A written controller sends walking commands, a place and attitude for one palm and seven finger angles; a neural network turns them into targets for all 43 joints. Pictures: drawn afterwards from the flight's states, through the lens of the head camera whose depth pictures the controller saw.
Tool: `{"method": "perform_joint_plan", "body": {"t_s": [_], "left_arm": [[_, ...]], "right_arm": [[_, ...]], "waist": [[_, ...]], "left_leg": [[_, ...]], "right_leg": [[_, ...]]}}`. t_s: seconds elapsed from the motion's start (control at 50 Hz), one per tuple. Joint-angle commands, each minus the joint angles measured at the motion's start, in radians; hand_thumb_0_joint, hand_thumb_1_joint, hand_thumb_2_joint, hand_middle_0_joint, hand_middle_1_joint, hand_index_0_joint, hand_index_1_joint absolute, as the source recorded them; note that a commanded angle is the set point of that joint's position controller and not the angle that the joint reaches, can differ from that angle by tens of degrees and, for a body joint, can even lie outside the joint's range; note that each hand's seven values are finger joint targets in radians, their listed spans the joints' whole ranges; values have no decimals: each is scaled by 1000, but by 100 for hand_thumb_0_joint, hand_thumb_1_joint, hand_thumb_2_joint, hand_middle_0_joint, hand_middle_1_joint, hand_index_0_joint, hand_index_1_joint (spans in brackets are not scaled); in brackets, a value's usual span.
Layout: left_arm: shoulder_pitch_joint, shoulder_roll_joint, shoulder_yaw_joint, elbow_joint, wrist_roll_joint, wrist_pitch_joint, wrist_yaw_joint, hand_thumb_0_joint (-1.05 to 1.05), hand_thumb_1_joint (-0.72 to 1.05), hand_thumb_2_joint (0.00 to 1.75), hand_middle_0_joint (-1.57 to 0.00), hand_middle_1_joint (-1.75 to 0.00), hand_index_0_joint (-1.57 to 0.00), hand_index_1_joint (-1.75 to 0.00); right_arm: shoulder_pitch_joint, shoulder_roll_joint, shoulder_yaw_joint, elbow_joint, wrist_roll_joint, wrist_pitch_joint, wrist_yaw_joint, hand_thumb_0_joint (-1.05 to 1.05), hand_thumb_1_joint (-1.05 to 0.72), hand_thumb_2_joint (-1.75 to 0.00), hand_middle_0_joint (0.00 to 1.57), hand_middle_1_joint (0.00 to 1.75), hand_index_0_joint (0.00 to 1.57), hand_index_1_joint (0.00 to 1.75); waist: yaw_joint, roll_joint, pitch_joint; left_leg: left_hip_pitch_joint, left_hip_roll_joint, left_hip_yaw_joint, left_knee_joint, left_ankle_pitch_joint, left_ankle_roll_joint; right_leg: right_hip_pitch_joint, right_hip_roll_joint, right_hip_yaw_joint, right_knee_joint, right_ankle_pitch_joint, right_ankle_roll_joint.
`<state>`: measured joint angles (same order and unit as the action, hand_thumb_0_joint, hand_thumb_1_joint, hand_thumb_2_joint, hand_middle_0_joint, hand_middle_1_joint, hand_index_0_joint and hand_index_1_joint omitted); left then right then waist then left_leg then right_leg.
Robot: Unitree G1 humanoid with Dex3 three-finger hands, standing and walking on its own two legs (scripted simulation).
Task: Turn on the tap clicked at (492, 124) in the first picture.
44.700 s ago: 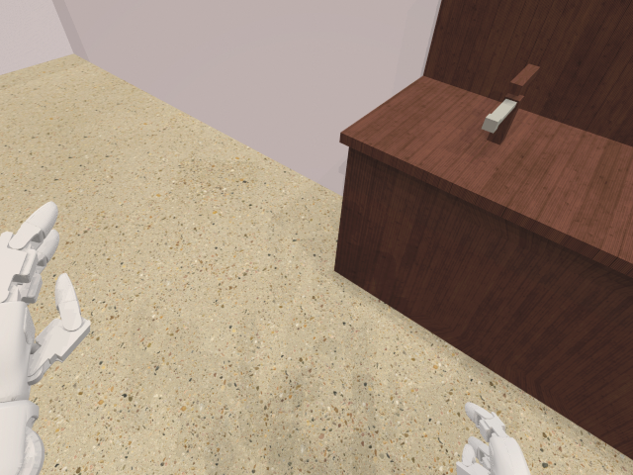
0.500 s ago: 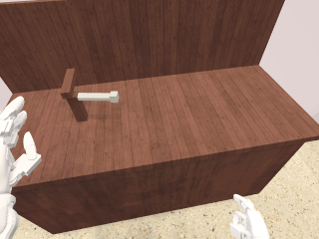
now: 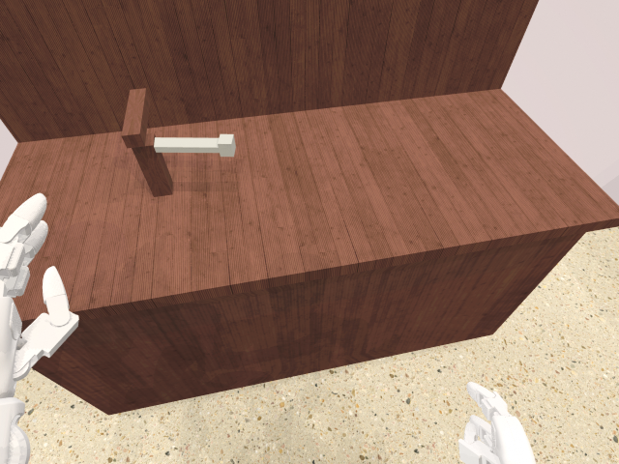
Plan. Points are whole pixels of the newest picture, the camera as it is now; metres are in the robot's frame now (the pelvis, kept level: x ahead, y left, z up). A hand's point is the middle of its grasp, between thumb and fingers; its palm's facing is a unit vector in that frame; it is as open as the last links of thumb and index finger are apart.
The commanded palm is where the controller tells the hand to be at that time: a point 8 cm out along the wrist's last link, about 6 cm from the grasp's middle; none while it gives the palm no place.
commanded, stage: step back with the hand held close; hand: left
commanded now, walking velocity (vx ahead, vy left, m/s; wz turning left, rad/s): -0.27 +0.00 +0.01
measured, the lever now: (227, 145) +0.60 +0.20 +0.06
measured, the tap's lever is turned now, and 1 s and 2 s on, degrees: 78 78 78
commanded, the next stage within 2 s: stop stepping back and stand still in 0.88 s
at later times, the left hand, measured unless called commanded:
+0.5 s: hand (25, 352) +0.17 +0.25 +0.17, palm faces +0.44 -0.78 -0.44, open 7.4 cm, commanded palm +0.12 +0.28 +0.18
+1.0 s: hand out of the picture +0.09 +0.20 +0.16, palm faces +0.29 -0.86 -0.41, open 7.4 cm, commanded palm +0.03 +0.24 +0.18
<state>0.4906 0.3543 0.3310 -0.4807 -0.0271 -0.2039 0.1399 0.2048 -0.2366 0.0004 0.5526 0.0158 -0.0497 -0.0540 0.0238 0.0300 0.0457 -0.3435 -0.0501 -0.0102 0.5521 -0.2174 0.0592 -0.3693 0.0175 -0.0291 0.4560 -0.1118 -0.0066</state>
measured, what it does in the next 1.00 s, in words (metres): walks backwards: right foot, then left foot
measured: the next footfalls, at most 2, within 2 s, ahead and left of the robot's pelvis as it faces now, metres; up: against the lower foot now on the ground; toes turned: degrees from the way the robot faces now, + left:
right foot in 0.60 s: -0.09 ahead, -0.14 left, +0.00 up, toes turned +2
left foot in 0.84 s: -0.06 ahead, +0.06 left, +0.00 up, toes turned +0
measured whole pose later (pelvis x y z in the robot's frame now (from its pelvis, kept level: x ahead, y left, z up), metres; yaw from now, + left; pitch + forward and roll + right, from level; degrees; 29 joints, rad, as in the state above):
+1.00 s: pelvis -0.14 -0.03 +0.01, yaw -2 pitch +2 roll -1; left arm 0.48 0.41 0.37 -0.55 -0.06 -0.15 0.13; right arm 0.13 -0.21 -0.01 0.58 0.01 -0.10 -0.04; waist 0.00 -0.05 0.08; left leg -0.30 -0.01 0.05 0.43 -0.16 0.04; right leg -0.44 0.04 0.04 0.76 -0.43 0.00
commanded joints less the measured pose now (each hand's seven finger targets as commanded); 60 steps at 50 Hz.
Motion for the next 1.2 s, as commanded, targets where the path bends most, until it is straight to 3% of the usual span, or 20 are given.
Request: {"method": "perform_joint_plan", "body": {"t_s": [0.0,0.12,0.22,0.32,0.38,0.44,0.5,0.58,0.64,0.66,0.72,0.78,0.8,0.84,0.96,1.08,1.1,1.12,1.14,1.18], "left_arm": [[-100,174,126,-248,22,-74,30,0,90,90,-20,-30,-20,-30],[-65,187,158,-241,23,-82,24,0,90,90,-20,-30,-20,-30],[-80,178,120,-263,0,-72,28,0,90,90,-20,-30,-20,-30],[-20,206,174,-327,7,-91,39,0,90,90,-20,-30,-20,-30],[-50,232,225,-332,30,-96,37,0,90,90,-20,-30,-20,-30],[-75,176,170,-285,7,-81,30,0,90,90,-20,-30,-20,-30],[-56,110,86,-244,-12,-50,22,0,90,90,-20,-30,-20,-30],[-135,144,69,-269,-1,-48,2,0,90,90,-20,-30,-20,-30],[-148,207,111,-300,-19,-62,-7,0,90,90,-20,-30,-20,-30],[-107,223,136,-299,-27,-66,-11,0,90,90,-20,-30,-20,-30],[67,249,201,-289,-34,-61,-21,0,90,90,-20,-30,-20,-30],[33,210,176,-304,-41,-64,-15,0,90,90,-20,-30,-20,-30],[24,219,183,-309,-46,-66,-7,0,90,90,-20,-30,-20,-30],[5,220,161,-320,-37,-58,3,0,90,90,-20,-30,-20,-30],[-10,171,102,-352,-30,1,17,0,90,90,-20,-30,-20,-30],[56,228,170,-292,-19,30,47,0,90,90,-20,-30,-20,-30],[33,206,142,-255,-14,27,43,0,90,90,-20,-30,-20,-30],[6,222,145,-235,-14,28,40,0,90,90,-20,-30,-20,-30],[-62,231,148,-240,-24,31,37,0,90,90,-20,-30,-20,-30],[-166,207,116,-193,-10,33,28,0,90,90,-20,-30,-20,-30]], "right_arm": [[-98,-133,-56,-160,-1,-59,-17,0,-90,-90,20,30,20,30],[-95,-120,-60,-161,-7,-66,-12,0,-90,-90,20,30,20,30],[-66,-105,-65,-128,-9,-53,10,0,-90,-90,20,30,20,30],[-97,-118,-64,-142,-8,-60,-2,0,-90,-90,20,30,20,30],[-103,-121,-74,-134,-28,-79,-8,0,-90,-90,20,30,20,30],[-87,-95,-74,-93,-30,-97,-1,0,-90,-90,20,30,20,30],[-84,-85,-53,-58,-23,-104,4,0,-90,-90,20,30,20,30],[-113,-98,-45,-34,-26,-95,8,0,-90,-90,20,30,20,30],[-122,-73,-63,-75,2,-66,-4,0,-90,-90,20,30,20,30],[-128,-89,-78,-101,17,-64,-6,0,-90,-90,20,30,20,30],[-183,-37,-39,-156,18,-49,-8,0,-90,-90,20,30,20,30],[-180,-48,-17,-130,6,-28,-20,0,-90,-90,20,30,20,30],[-154,-70,-28,-121,7,-29,-28,0,-90,-90,20,30,20,30],[-103,-94,-63,-116,7,-49,-16,0,-90,-90,20,30,20,30],[-70,-102,-67,-92,-1,-108,7,0,-90,-90,20,30,20,30],[-109,-106,-42,-136,5,-107,-7,0,-90,-90,20,30,20,30],[-117,-90,-42,-127,1,-96,-7,0,-90,-90,20,30,20,30],[-118,-88,-51,-124,3,-88,-7,0,-90,-90,20,30,20,30],[-114,-88,-53,-102,-3,-88,-9,0,-90,-90,20,30,20,30],[-86,-82,-49,-47,-6,-84,-11,0,-90,-90,20,30,20,30]], "waist": [[-9,86,-107],[-6,17,-130],[-32,-141,-125],[-19,121,-198],[-16,239,-162],[-8,67,-139],[-9,124,-192],[5,125,-260],[2,-206,-336],[7,-310,-304],[21,-142,-221],[-31,-34,-228],[-38,2,-266],[-22,171,-329],[-29,154,-227],[-16,93,-129],[-17,-55,-98],[-27,-205,-78],[-34,-276,-47],[-75,-251,-89]], "left_leg": [[-312,184,-218,-292,-407,48],[-332,161,-181,-205,-370,47],[-65,80,-100,82,-227,-19],[-197,227,-240,-203,-171,38],[-415,373,-372,-414,-404,119],[-86,350,-282,-264,22,98],[193,314,-245,-216,254,53],[303,258,-165,-76,468,-4],[200,109,49,148,295,-71],[82,53,57,251,4,-81],[-161,61,-22,346,-251,-72],[-38,65,43,-62,29,-84],[116,117,18,-183,417,-71],[455,376,-206,-108,1127,24],[313,337,-163,-198,774,47],[-115,166,-51,-220,-407,-21],[-132,100,4,-45,-402,-46],[-90,40,20,263,-317,-71],[-98,42,-17,475,-249,-75],[-41,63,-18,594,-170,-74]], "right_leg": [[323,-26,91,77,-137,15],[340,-55,145,97,-27,4],[7,-237,310,-126,-148,-104],[179,-38,97,183,-45,0],[282,60,98,565,-231,30],[46,24,106,422,-340,16],[-22,26,85,149,-341,10],[82,-4,98,-199,42,8],[180,-158,144,-122,643,-24],[211,-227,159,-94,772,-64],[256,-307,219,-45,793,-132],[298,-200,111,98,810,-71],[240,-127,72,160,650,-20],[-116,-6,98,318,-318,9],[-80,-6,77,315,-261,21],[302,-7,8,-44,-208,13],[248,-103,118,-163,-302,-27],[56,-279,398,-316,-498,-108],[-51,-391,490,-369,-481,-157],[-130,-343,393,-341,-632,-117]]}}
